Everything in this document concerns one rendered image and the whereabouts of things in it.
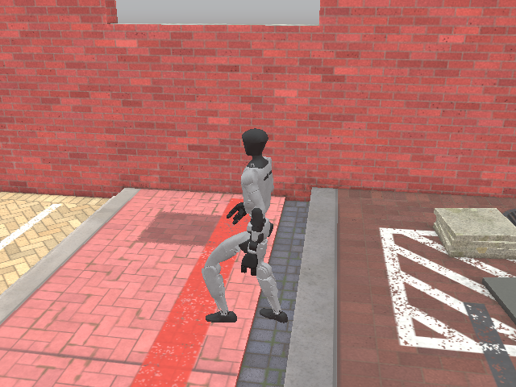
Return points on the left robot upper arm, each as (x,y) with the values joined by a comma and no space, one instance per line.
(249,181)

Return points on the left robot hand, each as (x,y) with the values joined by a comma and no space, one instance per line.
(249,261)

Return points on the right robot upper arm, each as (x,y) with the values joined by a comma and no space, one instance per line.
(270,160)

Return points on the humanoid robot head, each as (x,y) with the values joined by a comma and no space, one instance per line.
(254,141)

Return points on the robot left forearm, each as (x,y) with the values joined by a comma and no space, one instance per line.
(257,227)

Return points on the right robot hand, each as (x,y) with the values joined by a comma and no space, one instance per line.
(241,212)

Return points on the left robot foot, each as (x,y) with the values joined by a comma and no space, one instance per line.
(217,317)

